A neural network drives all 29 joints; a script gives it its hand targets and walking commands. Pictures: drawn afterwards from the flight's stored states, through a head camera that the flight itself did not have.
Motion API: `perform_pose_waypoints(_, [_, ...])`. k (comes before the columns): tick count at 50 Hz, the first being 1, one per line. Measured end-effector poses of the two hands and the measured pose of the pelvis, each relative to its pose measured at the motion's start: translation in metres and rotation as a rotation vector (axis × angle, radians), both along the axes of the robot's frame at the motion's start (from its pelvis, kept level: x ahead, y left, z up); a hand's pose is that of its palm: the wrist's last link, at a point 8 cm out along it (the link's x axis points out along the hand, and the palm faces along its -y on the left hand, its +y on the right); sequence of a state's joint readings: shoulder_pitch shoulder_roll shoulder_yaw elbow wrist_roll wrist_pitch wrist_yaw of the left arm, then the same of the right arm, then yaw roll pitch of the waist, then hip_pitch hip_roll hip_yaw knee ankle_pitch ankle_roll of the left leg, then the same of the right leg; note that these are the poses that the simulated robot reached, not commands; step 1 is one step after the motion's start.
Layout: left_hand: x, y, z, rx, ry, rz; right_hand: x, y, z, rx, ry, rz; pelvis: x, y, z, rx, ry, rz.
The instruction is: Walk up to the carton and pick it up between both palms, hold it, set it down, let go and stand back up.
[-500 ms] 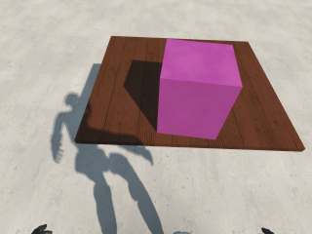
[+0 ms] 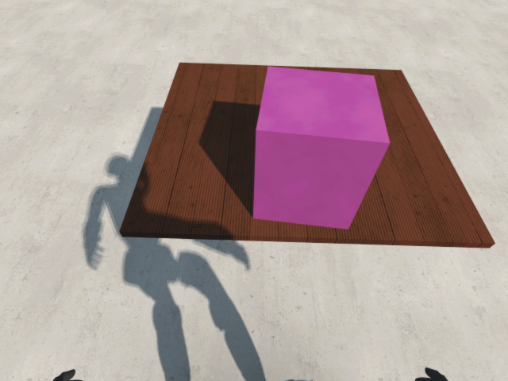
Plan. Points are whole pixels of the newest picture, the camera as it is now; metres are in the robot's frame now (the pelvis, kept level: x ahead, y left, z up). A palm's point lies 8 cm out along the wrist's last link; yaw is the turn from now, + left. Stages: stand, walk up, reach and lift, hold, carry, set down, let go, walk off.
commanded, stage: walk up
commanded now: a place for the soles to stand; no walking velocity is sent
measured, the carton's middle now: (309, 151) +0.55 -0.10 +0.03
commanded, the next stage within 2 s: none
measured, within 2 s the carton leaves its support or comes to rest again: neither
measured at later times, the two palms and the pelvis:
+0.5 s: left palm out of the picture +0.09 +0.32 -0.10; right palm out of the picture +0.10 -0.31 -0.10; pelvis +0.00 +0.00 +0.00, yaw +0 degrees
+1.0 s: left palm out of the picture +0.08 +0.32 -0.10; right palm out of the picture +0.10 -0.31 -0.10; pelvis +0.00 +0.00 +0.00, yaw +0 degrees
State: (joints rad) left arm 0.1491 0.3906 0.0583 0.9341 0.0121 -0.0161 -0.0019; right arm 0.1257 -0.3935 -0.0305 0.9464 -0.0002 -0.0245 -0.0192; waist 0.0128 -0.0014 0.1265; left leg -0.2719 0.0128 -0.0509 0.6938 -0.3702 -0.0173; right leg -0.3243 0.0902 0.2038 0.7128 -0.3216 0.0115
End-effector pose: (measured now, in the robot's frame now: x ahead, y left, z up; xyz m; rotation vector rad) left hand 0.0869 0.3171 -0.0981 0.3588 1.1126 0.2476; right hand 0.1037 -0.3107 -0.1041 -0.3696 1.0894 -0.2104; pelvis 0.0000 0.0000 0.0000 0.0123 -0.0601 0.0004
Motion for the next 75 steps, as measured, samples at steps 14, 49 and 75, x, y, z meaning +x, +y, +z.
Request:
perform_pose_waypoints(14, [-0.001,-0.001,0.001,0.003,-0.002,0.0,0.001,-0.001,-0.001,0.004,-0.006,0.0,0.0,-0.001,0.0,0.001,-0.002,-0.001])
perform_pose_waypoints(49, [-0.012,0.002,0.002,-0.004,0.003,0.008,-0.005,0.002,0.004,-0.001,-0.004,-0.001,-0.005,0.002,0.003,-0.001,-0.003,0.004])
perform_pose_waypoints(75, [-0.018,-0.004,0.007,-0.002,0.002,0.009,-0.005,-0.005,0.006,0.005,-0.021,0.004,-0.007,-0.005,0.005,0.007,-0.003,0.005])
